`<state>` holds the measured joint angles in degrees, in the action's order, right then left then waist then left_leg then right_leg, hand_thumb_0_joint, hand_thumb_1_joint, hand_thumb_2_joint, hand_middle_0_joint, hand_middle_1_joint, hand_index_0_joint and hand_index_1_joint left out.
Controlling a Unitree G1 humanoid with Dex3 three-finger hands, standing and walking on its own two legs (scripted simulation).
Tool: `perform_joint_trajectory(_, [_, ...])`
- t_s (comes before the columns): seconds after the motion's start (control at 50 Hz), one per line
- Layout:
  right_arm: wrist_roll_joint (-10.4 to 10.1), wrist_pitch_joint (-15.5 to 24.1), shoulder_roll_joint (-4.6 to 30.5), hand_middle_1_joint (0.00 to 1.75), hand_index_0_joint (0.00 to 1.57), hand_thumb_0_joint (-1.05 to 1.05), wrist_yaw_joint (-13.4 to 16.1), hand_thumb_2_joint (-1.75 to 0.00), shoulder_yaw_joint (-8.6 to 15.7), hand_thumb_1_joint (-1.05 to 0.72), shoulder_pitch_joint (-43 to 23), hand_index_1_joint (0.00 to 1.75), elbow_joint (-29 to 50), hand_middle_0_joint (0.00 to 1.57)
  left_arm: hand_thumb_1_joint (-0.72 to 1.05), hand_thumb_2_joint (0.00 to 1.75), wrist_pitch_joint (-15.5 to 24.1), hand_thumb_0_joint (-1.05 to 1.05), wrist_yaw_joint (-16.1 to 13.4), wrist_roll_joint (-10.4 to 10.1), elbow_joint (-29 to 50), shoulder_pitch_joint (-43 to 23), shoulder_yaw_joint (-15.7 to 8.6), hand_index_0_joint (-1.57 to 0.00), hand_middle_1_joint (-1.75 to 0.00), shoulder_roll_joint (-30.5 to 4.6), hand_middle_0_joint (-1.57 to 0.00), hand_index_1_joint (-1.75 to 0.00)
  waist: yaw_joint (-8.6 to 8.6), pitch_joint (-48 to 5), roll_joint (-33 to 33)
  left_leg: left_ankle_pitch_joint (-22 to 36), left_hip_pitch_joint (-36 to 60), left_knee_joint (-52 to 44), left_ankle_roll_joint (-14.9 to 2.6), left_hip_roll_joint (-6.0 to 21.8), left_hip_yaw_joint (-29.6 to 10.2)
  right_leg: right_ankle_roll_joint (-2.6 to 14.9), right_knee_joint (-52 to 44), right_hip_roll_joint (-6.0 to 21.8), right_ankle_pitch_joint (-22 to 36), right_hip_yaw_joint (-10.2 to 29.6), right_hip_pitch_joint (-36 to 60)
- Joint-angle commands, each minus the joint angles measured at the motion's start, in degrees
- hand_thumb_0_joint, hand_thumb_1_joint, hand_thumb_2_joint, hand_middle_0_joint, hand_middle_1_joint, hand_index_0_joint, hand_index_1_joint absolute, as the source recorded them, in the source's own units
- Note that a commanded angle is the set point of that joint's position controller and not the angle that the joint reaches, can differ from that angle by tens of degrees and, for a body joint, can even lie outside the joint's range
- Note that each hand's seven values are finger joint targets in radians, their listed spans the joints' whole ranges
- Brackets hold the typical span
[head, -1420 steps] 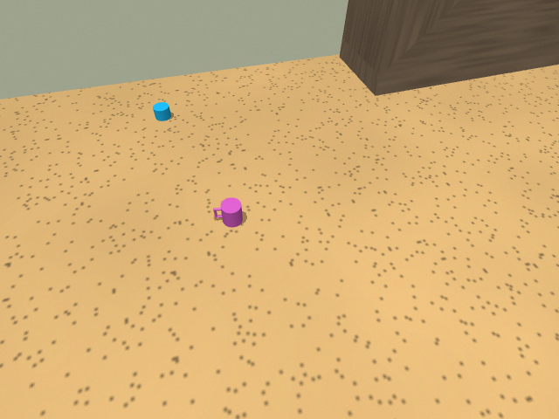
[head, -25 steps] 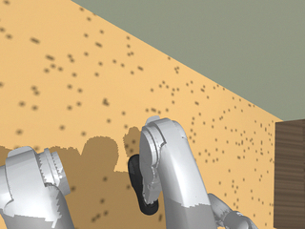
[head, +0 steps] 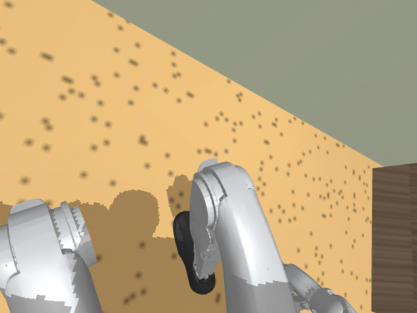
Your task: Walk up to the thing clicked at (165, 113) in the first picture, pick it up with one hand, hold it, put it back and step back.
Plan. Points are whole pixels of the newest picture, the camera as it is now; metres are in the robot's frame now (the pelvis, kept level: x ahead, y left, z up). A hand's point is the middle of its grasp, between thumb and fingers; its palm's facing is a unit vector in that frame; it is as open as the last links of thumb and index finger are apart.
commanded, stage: close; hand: left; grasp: from above
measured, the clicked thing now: out of the picture +0.41 +0.38 -0.25
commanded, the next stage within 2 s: settle in 1.30 s
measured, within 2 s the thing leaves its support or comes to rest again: leaves its support in 1.74 s
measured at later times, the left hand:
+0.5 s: hand out of the picture +0.39 +0.37 -0.23, palm faces -0.43 -0.17 -0.89, open 13.0 cm
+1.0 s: hand out of the picture +0.39 +0.38 -0.23, palm faces -0.42 -0.17 -0.89, open 11.6 cm
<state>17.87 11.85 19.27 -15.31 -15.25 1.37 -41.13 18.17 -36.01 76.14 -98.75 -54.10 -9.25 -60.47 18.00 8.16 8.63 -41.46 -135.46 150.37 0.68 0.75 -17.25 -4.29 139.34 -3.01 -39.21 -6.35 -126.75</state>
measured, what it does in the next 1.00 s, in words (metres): stands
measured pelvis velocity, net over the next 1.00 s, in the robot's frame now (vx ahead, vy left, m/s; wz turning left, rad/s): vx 0.00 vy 0.00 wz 0.01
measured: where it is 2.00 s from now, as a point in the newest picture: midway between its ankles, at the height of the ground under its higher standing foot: (143, 292)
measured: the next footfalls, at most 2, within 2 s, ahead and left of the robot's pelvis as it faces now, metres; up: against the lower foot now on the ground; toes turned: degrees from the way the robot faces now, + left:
none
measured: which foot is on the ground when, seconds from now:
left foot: down 0.00-1.00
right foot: down 0.00-1.00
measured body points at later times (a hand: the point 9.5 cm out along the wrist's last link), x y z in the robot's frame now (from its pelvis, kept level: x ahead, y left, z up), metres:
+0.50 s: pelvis +0.00 +0.00 +0.00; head +0.24 +0.15 +0.34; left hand +0.41 +0.38 -0.18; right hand +0.10 -0.26 -0.06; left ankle +0.06 +0.13 -0.25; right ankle +0.12 -0.14 -0.25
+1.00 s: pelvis +0.00 +0.00 +0.00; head +0.24 +0.14 +0.35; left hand +0.41 +0.38 -0.18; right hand +0.10 -0.26 -0.06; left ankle +0.06 +0.13 -0.25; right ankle +0.12 -0.14 -0.25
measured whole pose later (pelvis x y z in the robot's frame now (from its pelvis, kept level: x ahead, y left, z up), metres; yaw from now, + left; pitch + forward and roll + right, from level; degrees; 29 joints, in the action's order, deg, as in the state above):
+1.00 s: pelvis +0.00 +0.00 +0.00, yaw +0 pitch +25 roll -15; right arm 18.0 12.1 19.8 -14.6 -15.2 1.5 -41.5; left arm 19.3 -36.8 75.6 -99.7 -54.5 -8.1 -60.5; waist 17.8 8.5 8.0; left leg -41.1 -135.1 149.6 1.1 0.5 -17.2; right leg -4.7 139.0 -2.7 -39.0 -6.3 -126.7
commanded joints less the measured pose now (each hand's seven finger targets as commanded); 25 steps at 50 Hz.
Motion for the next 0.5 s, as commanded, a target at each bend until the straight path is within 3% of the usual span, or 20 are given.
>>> perform_joint_trajectory(0.0, [-0.3,0.4,19.2,0.30,0.20,0.00,0.6,-0.90,5.9,-0.89,7.6,0.30,-0.1,0.20,-0.41,0.90,0.1,0.00,-1.8,-1.1,6.1,-12.4,-0.5,-0.10,-1.09,-13.4,-0.05,-1.04,2.09,-34.1,-30.7,12.4,29.8,-17.0,-0.29,1.5,8.1,4.26,-9.6,-1.8,14.4,-9.6,13.9])
perform_joint_trajectory(0.04, [-0.2,0.7,19.5,0.30,0.20,0.00,0.4,-0.90,5.7,-0.89,7.8,0.30,0.4,0.20,-0.41,0.89,0.3,0.00,-1.5,-1.4,5.9,-12.0,-0.5,-0.10,-1.09,-13.4,-0.05,-1.04,2.75,-33.8,-29.8,12.4,29.4,-16.6,-0.50,1.5,8.1,4.09,-9.9,-1.7,14.6,-9.6,14.4])
perform_joint_trajectory(0.08, [-0.5,0.7,19.5,0.30,0.20,0.00,0.7,-0.90,5.7,-0.89,7.3,0.30,0.0,0.20,-0.39,0.90,0.4,0.00,-1.7,-1.3,6.1,-12.1,-1.3,-0.11,-1.10,-14.7,-0.06,-1.05,2.06,-33.7,-30.0,12.1,29.1,-16.8,-0.43,1.5,8.1,4.31,-9.9,-1.7,14.2,-9.5,14.1])
perform_joint_trajectory(0.24, [-0.3,0.6,19.6,0.30,0.20,0.00,0.5,-0.90,5.5,-0.89,7.9,0.30,0.2,0.20,-0.36,0.90,0.8,0.00,-1.7,-1.1,4.8,-11.7,-0.7,-0.13,-1.11,-14.0,-0.08,-1.06,2.71,-33.8,-30.4,12.6,29.7,-16.8,-0.32,1.6,7.8,4.29,-9.3,-1.7,14.5,-9.9,14.2])
perform_joint_trajectory(0.34, [-0.2,0.5,19.4,0.30,0.20,0.00,0.7,-0.90,5.6,-0.89,8.1,0.30,-0.3,0.20,-0.29,0.91,1.0,0.00,-2.0,-1.4,7.0,-12.5,-1.1,-0.18,-1.11,-14.4,-0.12,-1.06,2.11,-34.0,-30.8,12.4,29.2,-17.3,-0.29,1.5,7.9,4.33,-9.7,-1.7,14.2,-9.9,14.3])
perform_joint_trajectory(0.36, [-0.2,0.7,19.4,0.30,0.20,0.00,0.5,-0.90,5.5,-0.89,7.9,0.30,-0.2,0.20,-0.28,0.92,0.8,0.00,-1.7,-0.9,4.7,-11.6,0.0,-0.18,-1.11,-13.5,-0.13,-1.06,2.62,-33.2,-30.1,11.7,29.3,-16.6,-0.30,1.5,8.1,4.36,-9.3,-1.5,13.9,-9.8,14.0])
perform_joint_trajectory(0.44, [-0.4,0.7,19.7,0.30,0.20,0.00,0.8,-0.90,5.7,-0.89,8.2,0.30,-0.5,0.20,-0.26,0.87,1.1,0.00,-1.9,-1.8,7.2,-12.8,-0.7,-0.20,-1.10,-14.6,-0.14,-1.04,2.27,-34.1,-29.2,11.3,28.4,-16.7,-0.58,1.4,8.3,4.26,-10.8,-1.7,13.5,-9.5,14.9])
perform_joint_trajectory(0.48, [-0.5,1.0,19.7,0.30,0.20,0.00,0.7,-0.90,5.5,-0.89,8.1,0.30,0.0,0.20,-0.23,0.88,1.0,0.00,-1.3,-1.6,6.5,-12.6,0.0,-0.22,-1.12,-14.3,-0.16,-1.05,2.50,-32.7,-28.9,11.1,28.1,-16.4,-0.54,1.4,8.3,4.21,-9.9,-1.3,13.4,-9.5,14.3])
